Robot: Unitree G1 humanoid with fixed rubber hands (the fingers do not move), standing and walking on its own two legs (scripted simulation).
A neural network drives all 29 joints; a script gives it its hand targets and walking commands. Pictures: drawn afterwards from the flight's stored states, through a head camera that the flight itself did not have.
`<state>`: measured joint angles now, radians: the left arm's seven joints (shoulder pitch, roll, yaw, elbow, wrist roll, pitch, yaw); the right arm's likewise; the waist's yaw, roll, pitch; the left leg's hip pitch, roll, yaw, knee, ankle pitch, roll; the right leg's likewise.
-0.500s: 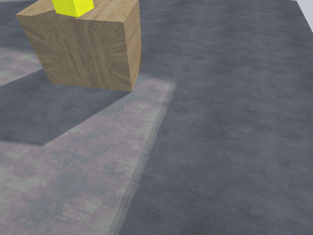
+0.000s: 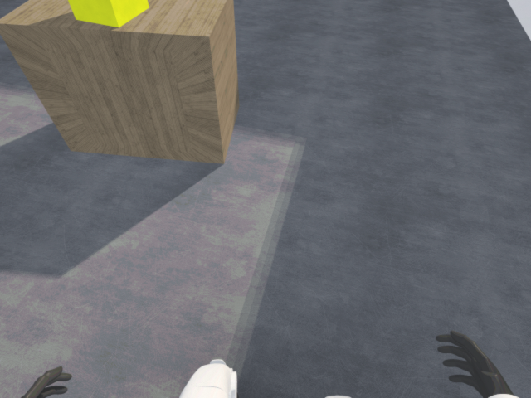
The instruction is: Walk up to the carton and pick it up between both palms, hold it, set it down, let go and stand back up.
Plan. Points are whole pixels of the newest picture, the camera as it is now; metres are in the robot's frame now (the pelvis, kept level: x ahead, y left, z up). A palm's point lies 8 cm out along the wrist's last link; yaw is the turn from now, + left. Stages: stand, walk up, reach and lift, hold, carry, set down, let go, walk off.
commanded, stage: walk up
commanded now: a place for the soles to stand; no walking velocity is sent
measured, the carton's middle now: out of the picture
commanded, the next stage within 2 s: none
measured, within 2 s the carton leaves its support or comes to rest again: neither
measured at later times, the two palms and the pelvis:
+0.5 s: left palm (40, 278) +0.27 +0.38 +0.00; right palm (436, 314) +0.28 -0.26 -0.06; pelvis +0.19 +0.06 +0.03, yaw -4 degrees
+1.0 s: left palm (52, 165) +0.54 +0.51 -0.03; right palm (346, 233) +0.41 -0.12 -0.03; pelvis +0.38 +0.21 +0.03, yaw -7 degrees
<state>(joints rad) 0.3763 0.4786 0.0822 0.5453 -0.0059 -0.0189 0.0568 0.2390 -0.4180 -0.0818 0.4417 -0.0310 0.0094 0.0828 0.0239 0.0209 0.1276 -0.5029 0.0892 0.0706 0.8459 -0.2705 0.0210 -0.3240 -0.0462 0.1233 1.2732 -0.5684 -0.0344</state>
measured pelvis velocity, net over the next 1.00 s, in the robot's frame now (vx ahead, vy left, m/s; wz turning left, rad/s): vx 0.38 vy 0.21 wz -0.12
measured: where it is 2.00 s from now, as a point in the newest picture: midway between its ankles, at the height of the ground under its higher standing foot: (167, 248)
